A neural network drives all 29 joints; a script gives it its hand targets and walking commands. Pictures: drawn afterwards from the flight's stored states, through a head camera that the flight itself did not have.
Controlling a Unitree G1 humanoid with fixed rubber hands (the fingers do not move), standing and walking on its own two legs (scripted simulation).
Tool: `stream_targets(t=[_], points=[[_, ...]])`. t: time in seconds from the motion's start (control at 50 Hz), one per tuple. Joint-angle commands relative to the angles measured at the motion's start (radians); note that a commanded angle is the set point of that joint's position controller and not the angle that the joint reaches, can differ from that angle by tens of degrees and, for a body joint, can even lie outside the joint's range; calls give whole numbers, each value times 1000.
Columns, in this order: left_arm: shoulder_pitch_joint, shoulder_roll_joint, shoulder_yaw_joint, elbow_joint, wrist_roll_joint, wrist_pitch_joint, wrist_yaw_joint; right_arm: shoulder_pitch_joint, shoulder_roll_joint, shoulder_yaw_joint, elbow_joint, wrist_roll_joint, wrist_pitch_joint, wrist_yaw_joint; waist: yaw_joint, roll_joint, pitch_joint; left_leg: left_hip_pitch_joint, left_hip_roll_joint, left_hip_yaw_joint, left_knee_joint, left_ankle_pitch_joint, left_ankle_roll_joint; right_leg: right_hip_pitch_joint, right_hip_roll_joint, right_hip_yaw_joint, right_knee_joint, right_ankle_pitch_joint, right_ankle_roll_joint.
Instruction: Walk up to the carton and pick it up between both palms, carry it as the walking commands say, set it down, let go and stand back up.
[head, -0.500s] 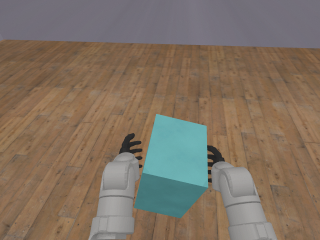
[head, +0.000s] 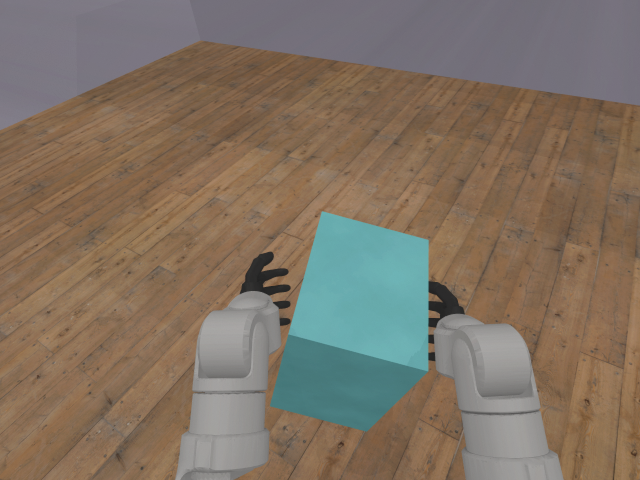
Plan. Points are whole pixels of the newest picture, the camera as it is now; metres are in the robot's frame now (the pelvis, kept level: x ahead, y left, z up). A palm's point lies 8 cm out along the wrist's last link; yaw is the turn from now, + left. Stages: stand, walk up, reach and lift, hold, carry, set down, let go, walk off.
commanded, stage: carry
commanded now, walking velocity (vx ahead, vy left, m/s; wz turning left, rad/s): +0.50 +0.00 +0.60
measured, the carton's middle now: (345, 326) +0.34 +0.00 +0.02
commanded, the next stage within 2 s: none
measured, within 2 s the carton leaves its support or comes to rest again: neither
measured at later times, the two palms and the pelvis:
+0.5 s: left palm (204, 191) +0.58 +0.22 +0.09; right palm (339, 187) +0.59 -0.01 +0.07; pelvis +0.29 +0.05 +0.02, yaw +12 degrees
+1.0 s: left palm (137, 128) +0.80 +0.41 +0.11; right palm (240, 106) +0.91 +0.21 +0.09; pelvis +0.60 +0.14 +0.01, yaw +33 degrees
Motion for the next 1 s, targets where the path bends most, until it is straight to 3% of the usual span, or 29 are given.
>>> stream_targets(t=[0.0, 0.02, 0.06, 0.1, 0.16, 0.18, 0.2, 0.24, 0.26, 0.28, 0.3, 0.32, 0.34, 0.4, 0.48, 0.54, 0.58, 0.62, 0.64, 0.66, 0.68, 0.74, 0.78, 0.8, 0.88, 0.92, 0.94, 0.96, 0.98], points=[[-364, -1065, -561, -17, -400, 54, -323, -890, 1063, 580, -195, 452, -128, 314, 23, -252, -377, -416, 135, -12, 42, 56, -6, 601, -425, 479, -337, -331, -138], [-403, -1110, -569, -57, -427, 51, -327, -897, 1083, 586, -192, 442, -130, 313, 27, -215, -344, -366, 80, 67, 21, 54, -21, 544, -339, 351, -348, -266, -115], [-355, -1117, -550, -35, -431, 51, -334, -910, 1091, 591, -247, 461, -140, 306, 22, -226, -360, -352, 84, 96, -57, 77, -23, 549, -311, 260, -330, -175, -112], [-441, -1108, -578, -70, -456, 46, -325, -898, 1082, 587, -228, 456, -142, 289, 20, -277, -373, -281, 68, 135, -177, 163, -19, 535, -268, 126, -329, -262, -77], [-337, -1089, -558, -58, -423, 53, -328, -863, 1077, 608, -273, 444, -143, 276, 27, -263, -339, -230, 28, 206, -281, 255, -32, 538, -266, 72, -338, -258, -65], [-356, -1100, -570, -61, -427, 56, -329, -867, 1066, 600, -299, 430, -150, 272, 28, -245, -342, -223, 25, 213, -294, 297, -22, 555, -266, 45, -302, -86, -62], [-377, -1091, -592, -58, -419, 58, -322, -860, 1062, 586, -278, 424, -149, 277, 14, -163, -345, -154, 33, 219, -353, 323, -13, 538, -289, 27, -251, -70, -52], [-372, -1080, -601, -39, -405, 72, -317, -763, 1077, 556, -156, 408, -135, 284, -8, -119, -361, 54, 12, 258, -432, 365, 5, 456, -222, -84, -87, -62, -5], [-295, -1056, -597, -7, -384, 86, -324, -688, 1056, 549, -129, 396, -131, 289, -25, -43, -372, 179, 17, 217, -458, 308, 44, 347, -182, -119, 74, -38, 37], [-344, -1032, -584, 20, -375, 86, -328, -711, 1031, 540, -119, 381, -131, 286, -52, 5, -380, 356, 134, 11, -489, 195, 125, 147, -159, -133, 277, 16, 88], [-335, -1021, -597, 20, -366, 83, -336, -723, 1035, 543, -118, 380, -134, 291, -48, 222, -361, 489, 352, -349, -504, 542, 213, -129, -52, -116, 512, -384, 137], [-297, -1012, -585, 75, -357, 90, -340, -661, 1034, 534, -82, 372, -138, 294, -39, 263, -405, 665, 398, -551, -488, 710, 295, -344, 32, 38, 607, -572, 137], [-359, -1084, -611, -6, -391, 71, -333, -736, 1063, 542, -156, 395, -166, 293, -44, 155, -405, 760, 399, -486, -445, 862, 305, -444, 1, 100, 632, -557, 115], [-339, -1132, -590, -7, -387, 42, -339, -843, 1108, 587, -232, 416, -175, 296, -47, -71, -386, 729, 345, -311, -405, 1041, 212, -474, -12, 91, 538, -461, 130], [-354, -1144, -572, -101, -407, 7, -317, -877, 1081, 599, -332, 437, -184, 284, -18, -31, -359, 393, 277, -169, -528, 683, 155, -140, -11, 77, 193, -189, 123], [-278, -1119, -587, -110, -393, 12, -306, -795, 1035, 586, -345, 430, -188, 295, -12, 101, -329, 229, 198, -75, -535, 734, 119, 81, 36, -2, 28, -28, 91], [-268, -1132, -615, -137, -393, 20, -304, -737, 1024, 582, -338, 405, -173, 300, -5, 88, -359, 145, 164, 2, -424, 786, 91, 301, 40, -42, -81, 29, 68], [-267, -1098, -604, -118, -389, 23, -311, -759, 1027, 580, -295, 405, -159, 306, 33, -40, -451, -149, 76, 94, -145, 636, 28, 733, -92, 99, -116, -75, -29], [-277, -1058, -595, -112, -390, 21, -310, -752, 1034, 599, -264, 421, -145, 309, 37, -307, -532, -356, -2, 134, 131, 189, 6, 943, -356, 444, -171, -60, -115], [-223, -1056, -563, -43, -367, 27, -310, -767, 1020, 611, -270, 439, -141, 318, 19, -314, -454, -456, -9, 62, 263, -33, 11, 882, -434, 616, -224, -4, -137], [-189, -1078, -572, -41, -371, 28, -312, -724, 1006, 593, -236, 420, -140, 326, 25, -230, -425, -416, 32, 15, 255, 53, 10, 814, -427, 597, -264, 51, -130], [-257, -1095, -577, -4, -388, 26, -331, -828, 1046, 621, -252, 434, -152, 319, 31, -278, -406, -407, 116, 11, 41, 25, -3, 715, -401, 340, -255, 131, -126], [-296, -1124, -582, -26, -409, 25, -334, -791, 1058, 584, -225, 414, -159, 308, 31, -226, -369, -300, 53, 106, -153, 19, -14, 635, -315, 157, -249, 114, -82], [-344, -1145, -583, -45, -407, 21, -331, -808, 1081, 578, -226, 408, -161, 306, 30, -287, -330, -261, 61, 122, -243, 84, -2, 590, -310, 116, -270, 22, -63], [-354, -1143, -623, -86, -418, 33, -333, -803, 1088, 573, -260, 406, -163, 290, 13, -200, -320, -79, 15, 243, -373, 315, 2, 489, -311, -4, -253, -140, -18], [-303, -1119, -598, -24, -387, 54, -338, -754, 1062, 556, -220, 390, -154, 289, -7, -166, -332, 98, -9, 264, -440, 357, 31, 422, -241, -104, -97, -170, 30], [-308, -1085, -591, -31, -383, 56, -336, -703, 1070, 547, -174, 390, -150, 290, -26, -104, -347, 232, 18, 197, -433, 310, 74, 311, -204, -137, 68, -62, 65], [-335, -1073, -605, -66, -386, 59, -340, -695, 1055, 546, -200, 376, -156, 289, -58, 28, -338, 404, 176, -50, -481, 257, 144, 94, -148, -155, 294, -44, 107], [-323, -1064, -608, -25, -391, 66, -344, -645, 1036, 548, -154, 371, -149, 284, -52, 219, -331, 580, 336, -367, -491, 542, 244, -185, -48, -116, 532, -457, 135]])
